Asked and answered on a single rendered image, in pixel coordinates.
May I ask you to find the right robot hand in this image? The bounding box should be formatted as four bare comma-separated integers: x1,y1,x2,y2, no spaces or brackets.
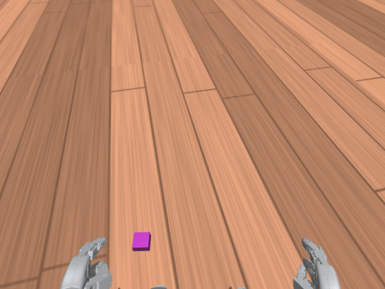
293,238,340,289

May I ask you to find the small box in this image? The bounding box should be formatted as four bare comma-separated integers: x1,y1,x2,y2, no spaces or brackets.
132,232,151,251

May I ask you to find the left robot hand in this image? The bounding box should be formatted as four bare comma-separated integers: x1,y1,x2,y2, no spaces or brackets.
60,237,112,289

